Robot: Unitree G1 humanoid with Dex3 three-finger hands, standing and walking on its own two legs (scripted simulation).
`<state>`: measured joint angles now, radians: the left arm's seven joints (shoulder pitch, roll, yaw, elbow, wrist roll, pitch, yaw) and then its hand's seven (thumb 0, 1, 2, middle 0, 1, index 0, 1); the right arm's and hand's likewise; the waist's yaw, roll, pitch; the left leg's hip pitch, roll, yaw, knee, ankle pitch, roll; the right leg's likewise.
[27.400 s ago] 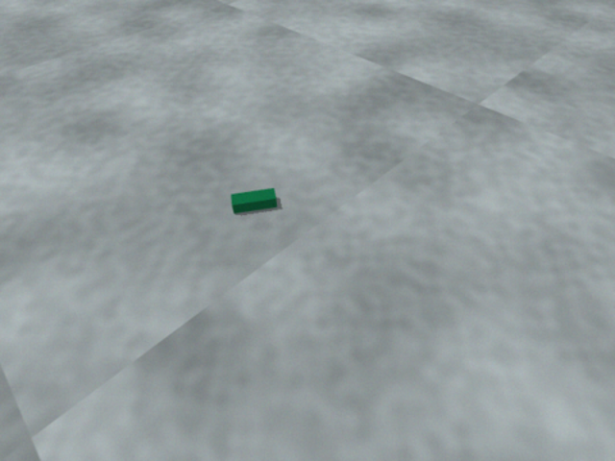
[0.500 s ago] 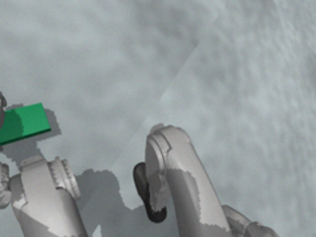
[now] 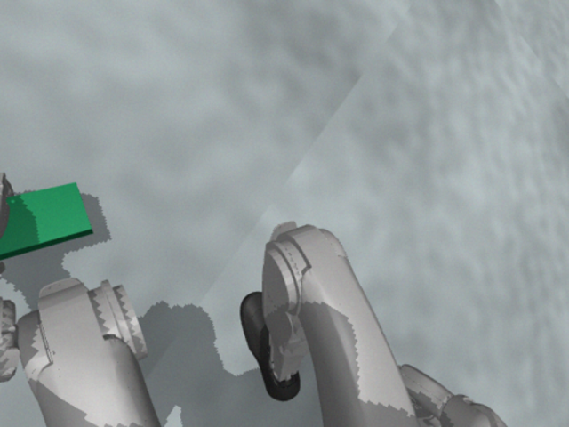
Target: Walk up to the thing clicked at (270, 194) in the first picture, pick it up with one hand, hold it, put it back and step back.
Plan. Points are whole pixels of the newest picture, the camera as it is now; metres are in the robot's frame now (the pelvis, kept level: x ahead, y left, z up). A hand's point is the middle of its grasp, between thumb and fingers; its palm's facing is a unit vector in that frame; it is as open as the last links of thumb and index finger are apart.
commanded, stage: close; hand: left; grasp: from above
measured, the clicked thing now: (5, 229) +0.40 +0.27 -0.28
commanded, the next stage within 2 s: settle in 0.56 s
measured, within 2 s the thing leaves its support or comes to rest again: leaves its support in 1.04 s
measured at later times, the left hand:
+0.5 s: hand out of the picture +0.38 +0.30 -0.26, palm faces -0.48 -0.11 -0.87, open 11.0 cm
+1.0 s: hand out of the picture +0.39 +0.30 -0.26, palm faces -0.46 -0.12 -0.88, open 10.9 cm
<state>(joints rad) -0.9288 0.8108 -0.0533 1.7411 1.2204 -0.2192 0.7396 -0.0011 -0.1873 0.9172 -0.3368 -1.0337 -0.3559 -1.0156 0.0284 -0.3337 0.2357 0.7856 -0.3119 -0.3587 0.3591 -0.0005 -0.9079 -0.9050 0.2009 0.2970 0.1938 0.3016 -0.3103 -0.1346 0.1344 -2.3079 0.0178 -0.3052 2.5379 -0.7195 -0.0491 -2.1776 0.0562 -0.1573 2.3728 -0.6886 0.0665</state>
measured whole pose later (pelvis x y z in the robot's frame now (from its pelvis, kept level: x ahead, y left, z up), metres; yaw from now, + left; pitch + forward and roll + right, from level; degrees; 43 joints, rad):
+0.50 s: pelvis +0.00 +0.00 +0.00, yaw +0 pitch +27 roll -14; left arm -0.93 0.81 -0.05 1.74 1.21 -0.22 0.74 0.00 -0.13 0.83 -0.43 -0.99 -0.41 -0.95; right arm 0.04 -0.34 0.23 0.79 -0.31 -0.35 0.36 0.00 -0.91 -0.90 0.20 0.30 0.19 0.30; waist -0.31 -0.13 0.14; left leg -2.31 0.02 -0.30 2.53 -0.72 -0.05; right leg -2.18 0.06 -0.15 2.37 -0.69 0.06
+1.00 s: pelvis +0.00 +0.00 +0.00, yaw +0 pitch +27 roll -14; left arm -0.89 0.78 -0.03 1.65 1.21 -0.19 0.70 0.00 -0.15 0.78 -0.49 -0.95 -0.47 -0.91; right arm 0.06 -0.32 0.20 0.80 -0.29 -0.35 0.36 0.00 -0.93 -0.91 0.20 0.30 0.19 0.30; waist -0.29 -0.12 0.11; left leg -2.32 0.02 -0.30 2.53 -0.72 -0.05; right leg -2.19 0.06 -0.15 2.37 -0.69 0.06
